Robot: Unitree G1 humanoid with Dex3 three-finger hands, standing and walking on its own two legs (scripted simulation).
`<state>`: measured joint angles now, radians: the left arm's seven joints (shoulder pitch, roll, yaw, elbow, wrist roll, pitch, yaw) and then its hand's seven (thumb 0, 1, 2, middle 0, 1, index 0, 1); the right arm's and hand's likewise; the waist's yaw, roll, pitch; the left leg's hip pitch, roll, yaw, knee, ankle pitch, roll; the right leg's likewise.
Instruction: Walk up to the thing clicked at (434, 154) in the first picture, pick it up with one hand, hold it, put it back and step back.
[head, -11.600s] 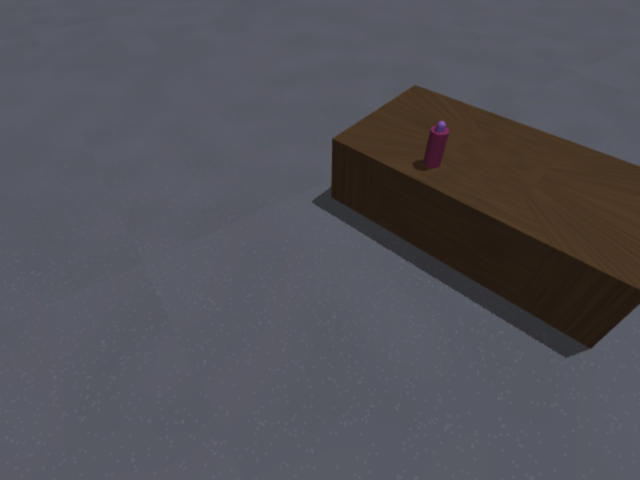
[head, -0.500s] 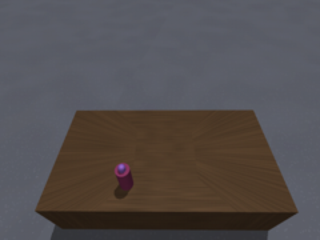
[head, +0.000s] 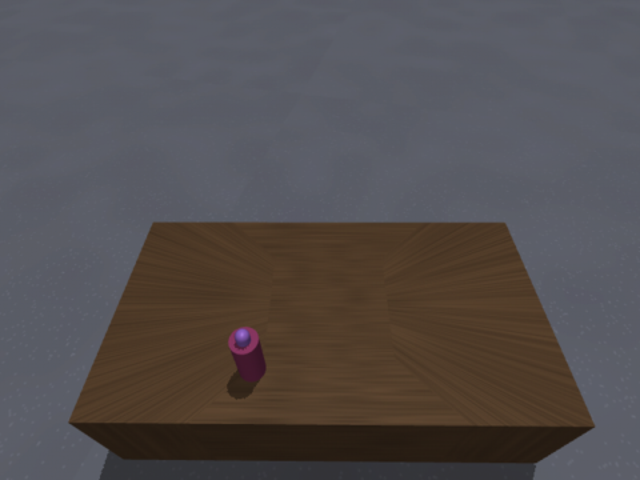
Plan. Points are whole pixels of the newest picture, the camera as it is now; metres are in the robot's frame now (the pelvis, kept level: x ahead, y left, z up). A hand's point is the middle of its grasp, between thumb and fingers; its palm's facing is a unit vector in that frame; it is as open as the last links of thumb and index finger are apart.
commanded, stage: stand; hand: left
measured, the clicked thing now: (247, 352) +0.46 +0.20 -0.36
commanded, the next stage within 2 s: go down in 0.64 s
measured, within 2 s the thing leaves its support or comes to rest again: neither
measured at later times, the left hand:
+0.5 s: hand out of the picture +0.07 +0.26 -0.16, palm faces -0.04 -0.94 -0.34, open 7.4 cm
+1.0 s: hand out of the picture +0.16 +0.26 -0.16, palm faces +0.05 -0.94 -0.34, open 11.6 cm
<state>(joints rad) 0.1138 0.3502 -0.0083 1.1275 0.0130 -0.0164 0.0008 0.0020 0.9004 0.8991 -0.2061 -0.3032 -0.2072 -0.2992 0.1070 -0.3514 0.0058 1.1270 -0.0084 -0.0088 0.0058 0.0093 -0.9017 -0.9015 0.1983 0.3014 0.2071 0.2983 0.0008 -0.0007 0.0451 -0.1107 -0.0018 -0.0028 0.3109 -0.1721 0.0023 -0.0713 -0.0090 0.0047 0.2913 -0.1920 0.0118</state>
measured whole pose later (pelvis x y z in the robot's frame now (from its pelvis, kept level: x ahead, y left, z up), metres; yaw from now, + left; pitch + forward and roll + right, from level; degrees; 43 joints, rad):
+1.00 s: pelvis -0.01 +0.00 -0.02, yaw +0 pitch +6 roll -1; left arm -0.02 0.35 0.17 0.94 0.05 0.05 -0.02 0.00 0.43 0.44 -0.07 -0.09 -0.08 -0.07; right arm 0.22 -0.25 -0.01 0.78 0.03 -0.05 -0.04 0.01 -0.99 -0.92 0.20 0.30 0.21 0.30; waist -0.02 -0.02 0.01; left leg -0.40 0.01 0.00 0.57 -0.27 0.00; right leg -0.36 0.00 0.01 0.54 -0.28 0.01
